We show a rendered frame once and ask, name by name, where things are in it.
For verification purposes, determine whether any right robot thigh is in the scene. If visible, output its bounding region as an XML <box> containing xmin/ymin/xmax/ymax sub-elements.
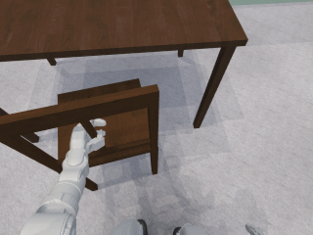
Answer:
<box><xmin>176</xmin><ymin>225</ymin><xmax>207</xmax><ymax>235</ymax></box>

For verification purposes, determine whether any robot left forearm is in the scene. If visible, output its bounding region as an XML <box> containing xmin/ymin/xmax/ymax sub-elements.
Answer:
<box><xmin>19</xmin><ymin>148</ymin><xmax>90</xmax><ymax>235</ymax></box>

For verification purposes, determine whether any robot left upper arm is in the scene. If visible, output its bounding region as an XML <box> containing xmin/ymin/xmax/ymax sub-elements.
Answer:
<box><xmin>22</xmin><ymin>212</ymin><xmax>77</xmax><ymax>235</ymax></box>

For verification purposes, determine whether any left robot thigh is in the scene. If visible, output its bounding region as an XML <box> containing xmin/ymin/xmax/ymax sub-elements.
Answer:
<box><xmin>110</xmin><ymin>220</ymin><xmax>143</xmax><ymax>235</ymax></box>

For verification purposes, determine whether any table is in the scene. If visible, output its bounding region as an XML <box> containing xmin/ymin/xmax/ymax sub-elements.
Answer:
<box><xmin>0</xmin><ymin>0</ymin><xmax>248</xmax><ymax>143</ymax></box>

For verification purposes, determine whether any right robot hand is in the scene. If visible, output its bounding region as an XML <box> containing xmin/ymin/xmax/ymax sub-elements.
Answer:
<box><xmin>245</xmin><ymin>223</ymin><xmax>265</xmax><ymax>235</ymax></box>

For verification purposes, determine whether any left robot hand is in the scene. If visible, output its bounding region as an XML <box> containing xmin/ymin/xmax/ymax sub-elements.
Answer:
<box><xmin>69</xmin><ymin>118</ymin><xmax>107</xmax><ymax>154</ymax></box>

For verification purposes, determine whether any chair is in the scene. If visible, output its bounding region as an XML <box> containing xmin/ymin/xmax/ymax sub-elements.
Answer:
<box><xmin>0</xmin><ymin>78</ymin><xmax>159</xmax><ymax>191</ymax></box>

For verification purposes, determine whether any robot thigh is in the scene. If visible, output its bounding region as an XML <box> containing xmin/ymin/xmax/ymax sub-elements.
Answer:
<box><xmin>110</xmin><ymin>220</ymin><xmax>143</xmax><ymax>235</ymax></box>
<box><xmin>176</xmin><ymin>225</ymin><xmax>207</xmax><ymax>235</ymax></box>

